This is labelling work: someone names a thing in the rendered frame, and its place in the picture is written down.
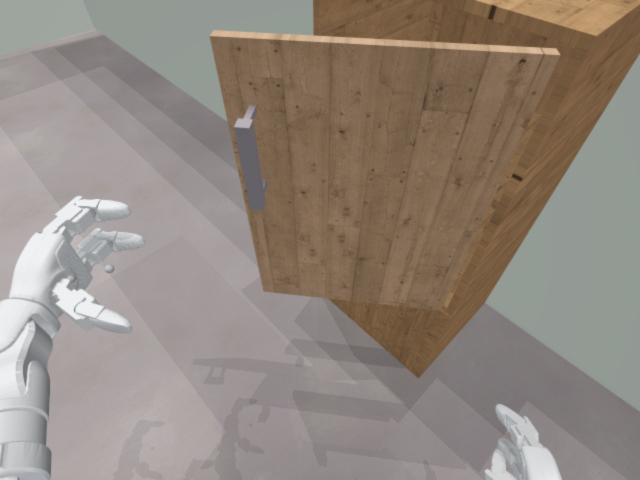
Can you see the robot left forearm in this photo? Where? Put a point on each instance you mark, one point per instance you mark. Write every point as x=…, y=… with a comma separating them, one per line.
x=27, y=328

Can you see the robot right hand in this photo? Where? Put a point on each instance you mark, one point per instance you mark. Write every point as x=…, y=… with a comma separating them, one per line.
x=532, y=462

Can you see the handle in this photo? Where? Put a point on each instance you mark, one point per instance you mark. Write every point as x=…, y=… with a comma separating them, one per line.
x=248, y=152

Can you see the cupboard door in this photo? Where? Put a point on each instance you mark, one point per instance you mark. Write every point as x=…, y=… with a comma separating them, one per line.
x=382, y=157

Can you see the robot left hand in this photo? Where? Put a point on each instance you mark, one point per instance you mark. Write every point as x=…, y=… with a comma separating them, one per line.
x=48, y=258

